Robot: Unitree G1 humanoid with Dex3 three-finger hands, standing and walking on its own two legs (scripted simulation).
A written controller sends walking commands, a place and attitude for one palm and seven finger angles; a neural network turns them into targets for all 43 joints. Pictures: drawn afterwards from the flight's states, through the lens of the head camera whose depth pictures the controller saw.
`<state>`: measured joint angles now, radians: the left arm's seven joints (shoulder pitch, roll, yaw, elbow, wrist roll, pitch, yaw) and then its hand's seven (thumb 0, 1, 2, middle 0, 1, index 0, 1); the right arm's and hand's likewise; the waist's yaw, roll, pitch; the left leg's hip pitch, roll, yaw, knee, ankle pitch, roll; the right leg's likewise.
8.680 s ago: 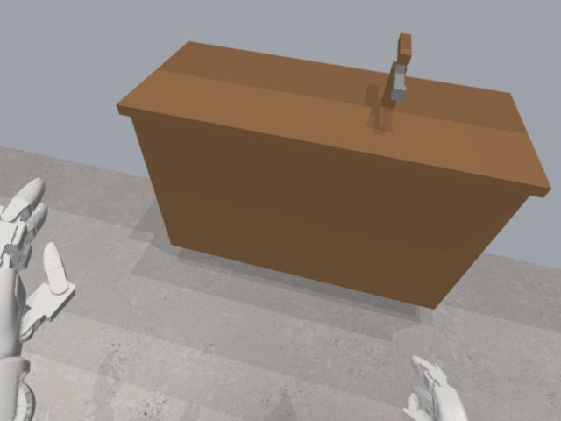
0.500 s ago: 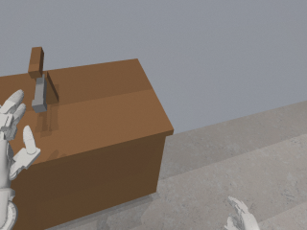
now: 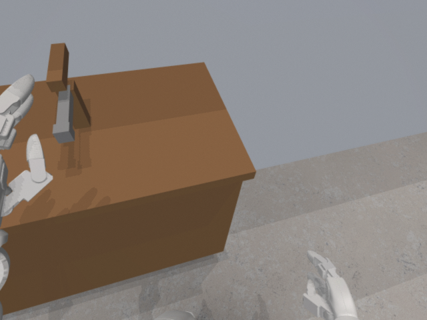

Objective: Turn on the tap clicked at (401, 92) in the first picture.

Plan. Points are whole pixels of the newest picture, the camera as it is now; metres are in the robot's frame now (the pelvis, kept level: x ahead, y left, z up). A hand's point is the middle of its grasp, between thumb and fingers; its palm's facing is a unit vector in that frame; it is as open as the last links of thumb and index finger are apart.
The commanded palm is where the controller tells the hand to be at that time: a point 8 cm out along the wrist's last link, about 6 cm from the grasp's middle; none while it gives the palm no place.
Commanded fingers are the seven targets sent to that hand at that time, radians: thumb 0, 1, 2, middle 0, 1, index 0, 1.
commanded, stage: come to a stop and stand still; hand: left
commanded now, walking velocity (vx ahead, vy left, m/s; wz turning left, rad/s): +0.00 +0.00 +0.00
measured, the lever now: (64, 132) +0.41 +0.32 +0.09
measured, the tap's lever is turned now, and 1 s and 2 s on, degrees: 0 0 0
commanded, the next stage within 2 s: look again from close up in 1.58 s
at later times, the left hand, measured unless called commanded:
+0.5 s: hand out of the picture +0.14 +0.33 +0.21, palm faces +0.48 -0.80 -0.37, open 7.4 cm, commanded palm +0.09 +0.36 +0.18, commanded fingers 0.00 0.90 0.90 -0.20 -0.30 -0.20 -0.30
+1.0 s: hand out of the picture +0.12 +0.40 +0.19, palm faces +0.38 -0.82 -0.43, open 7.4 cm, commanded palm +0.07 +0.42 +0.18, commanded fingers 0.00 0.90 0.90 -0.20 -0.30 -0.20 -0.30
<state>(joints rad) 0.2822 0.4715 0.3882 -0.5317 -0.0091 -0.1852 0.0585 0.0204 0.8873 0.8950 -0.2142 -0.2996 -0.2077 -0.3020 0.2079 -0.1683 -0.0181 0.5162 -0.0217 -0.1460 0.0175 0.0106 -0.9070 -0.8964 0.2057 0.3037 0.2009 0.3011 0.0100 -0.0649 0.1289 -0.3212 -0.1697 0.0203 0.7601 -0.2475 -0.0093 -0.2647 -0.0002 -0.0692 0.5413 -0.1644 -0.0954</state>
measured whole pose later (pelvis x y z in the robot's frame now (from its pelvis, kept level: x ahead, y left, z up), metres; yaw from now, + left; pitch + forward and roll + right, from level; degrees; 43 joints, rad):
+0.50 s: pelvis -0.07 +0.08 -0.01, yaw +0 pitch -5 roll -2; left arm 0.28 0.42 0.46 -0.53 -0.03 -0.27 0.08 0.02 0.89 0.90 -0.21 -0.30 -0.21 -0.30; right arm 0.20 -0.17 0.02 0.58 0.00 -0.16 0.03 0.01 -0.91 -0.90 0.21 0.30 0.20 0.30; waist 0.05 -0.03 0.12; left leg -0.46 0.01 0.04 0.70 -0.28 0.00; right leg -0.22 0.02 -0.02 0.59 -0.29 -0.04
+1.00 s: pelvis -0.11 +0.15 +0.01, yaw -5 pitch +0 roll -1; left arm 0.40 0.40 0.42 -0.49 -0.03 -0.19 0.10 0.01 0.89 0.90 -0.21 -0.30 -0.21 -0.30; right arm 0.20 -0.20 0.02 0.59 0.00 -0.10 0.00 0.01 -0.90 -0.90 0.21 0.30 0.20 0.30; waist 0.06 -0.01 0.04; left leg -0.41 -0.04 0.05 0.69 -0.28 -0.01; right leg -0.15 0.04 -0.05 0.41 -0.24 -0.05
